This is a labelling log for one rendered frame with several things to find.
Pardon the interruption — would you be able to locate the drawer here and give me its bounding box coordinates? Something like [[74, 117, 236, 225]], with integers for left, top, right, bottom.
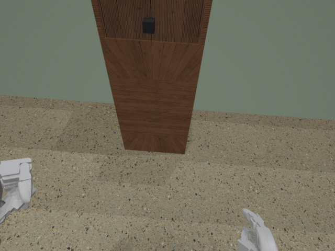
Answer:
[[98, 0, 205, 44]]

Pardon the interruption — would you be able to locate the left robot hand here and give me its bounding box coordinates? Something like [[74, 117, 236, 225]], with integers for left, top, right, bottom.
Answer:
[[0, 158, 36, 225]]

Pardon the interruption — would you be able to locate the right robot hand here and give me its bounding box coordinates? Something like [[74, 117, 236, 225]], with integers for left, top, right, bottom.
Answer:
[[238, 208, 278, 251]]

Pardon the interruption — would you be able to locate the handle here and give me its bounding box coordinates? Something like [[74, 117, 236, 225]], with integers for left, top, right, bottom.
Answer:
[[142, 17, 155, 34]]

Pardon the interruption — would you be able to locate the cabinet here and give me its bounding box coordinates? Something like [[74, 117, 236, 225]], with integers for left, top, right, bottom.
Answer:
[[91, 0, 213, 154]]

